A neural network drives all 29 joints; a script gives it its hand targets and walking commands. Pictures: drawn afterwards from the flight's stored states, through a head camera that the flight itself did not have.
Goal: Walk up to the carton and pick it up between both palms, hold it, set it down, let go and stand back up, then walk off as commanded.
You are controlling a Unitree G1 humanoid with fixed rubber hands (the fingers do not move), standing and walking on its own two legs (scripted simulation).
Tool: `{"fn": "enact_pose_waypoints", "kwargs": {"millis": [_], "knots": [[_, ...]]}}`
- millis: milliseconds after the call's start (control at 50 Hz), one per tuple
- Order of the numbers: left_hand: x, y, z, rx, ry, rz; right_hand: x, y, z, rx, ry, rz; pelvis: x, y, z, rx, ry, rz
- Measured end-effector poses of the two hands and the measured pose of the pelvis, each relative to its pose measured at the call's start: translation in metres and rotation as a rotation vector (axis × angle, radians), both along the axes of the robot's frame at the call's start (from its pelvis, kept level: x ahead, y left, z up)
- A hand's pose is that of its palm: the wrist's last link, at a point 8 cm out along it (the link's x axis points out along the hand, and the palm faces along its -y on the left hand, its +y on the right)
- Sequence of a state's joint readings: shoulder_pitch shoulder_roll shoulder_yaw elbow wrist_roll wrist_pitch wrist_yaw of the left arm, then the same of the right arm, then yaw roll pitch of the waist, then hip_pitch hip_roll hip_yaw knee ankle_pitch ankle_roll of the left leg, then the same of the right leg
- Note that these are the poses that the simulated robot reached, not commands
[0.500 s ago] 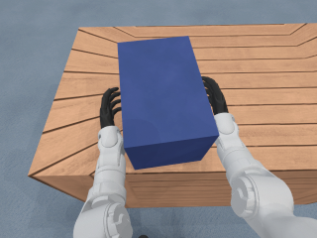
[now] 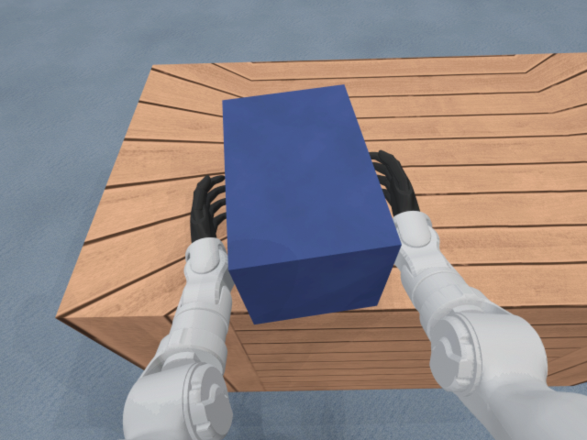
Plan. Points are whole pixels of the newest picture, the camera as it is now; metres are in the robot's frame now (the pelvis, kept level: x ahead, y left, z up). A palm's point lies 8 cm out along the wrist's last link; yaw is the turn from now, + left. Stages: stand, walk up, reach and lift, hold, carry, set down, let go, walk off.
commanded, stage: reach and lift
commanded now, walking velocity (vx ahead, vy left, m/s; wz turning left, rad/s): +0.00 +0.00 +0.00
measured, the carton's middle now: (299, 203) +0.45 +0.07 +0.03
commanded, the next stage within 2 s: none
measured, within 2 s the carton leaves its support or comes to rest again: leaves its support in 0.12 s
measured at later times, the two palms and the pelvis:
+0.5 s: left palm (193, 204) +0.38 +0.20 +0.10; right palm (409, 187) +0.42 -0.08 +0.12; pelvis +0.01 +0.01 +0.01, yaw +2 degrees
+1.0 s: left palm (184, 190) +0.36 +0.20 +0.15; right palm (432, 190) +0.38 -0.09 +0.16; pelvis -0.02 +0.02 +0.01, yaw +1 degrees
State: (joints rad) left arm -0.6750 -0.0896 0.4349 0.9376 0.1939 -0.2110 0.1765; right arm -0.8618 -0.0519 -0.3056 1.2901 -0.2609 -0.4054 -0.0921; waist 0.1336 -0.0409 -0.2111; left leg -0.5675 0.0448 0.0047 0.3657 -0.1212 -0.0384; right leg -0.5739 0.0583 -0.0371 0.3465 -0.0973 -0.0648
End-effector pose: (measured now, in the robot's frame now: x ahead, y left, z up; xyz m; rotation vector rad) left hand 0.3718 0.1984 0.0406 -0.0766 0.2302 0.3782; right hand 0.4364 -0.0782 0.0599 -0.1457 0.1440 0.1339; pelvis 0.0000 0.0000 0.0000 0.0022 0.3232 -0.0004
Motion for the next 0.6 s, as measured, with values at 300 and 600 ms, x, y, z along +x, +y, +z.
{"fn": "enact_pose_waypoints", "kwargs": {"millis": [300,600], "knots": [[0.005,0.003,0.018,-0.014,0.003,-0.018,0.001,0.003,0.025,-0.001,0.002,-0.022,0.014,-0.001,0.002,0.001,-0.067,0.026],[0.004,0.003,0.075,0.049,0.006,-0.123,-0.029,-0.003,0.067,0.064,0.008,-0.129,0.002,0.013,0.008,-0.008,-0.244,0.028]]}}
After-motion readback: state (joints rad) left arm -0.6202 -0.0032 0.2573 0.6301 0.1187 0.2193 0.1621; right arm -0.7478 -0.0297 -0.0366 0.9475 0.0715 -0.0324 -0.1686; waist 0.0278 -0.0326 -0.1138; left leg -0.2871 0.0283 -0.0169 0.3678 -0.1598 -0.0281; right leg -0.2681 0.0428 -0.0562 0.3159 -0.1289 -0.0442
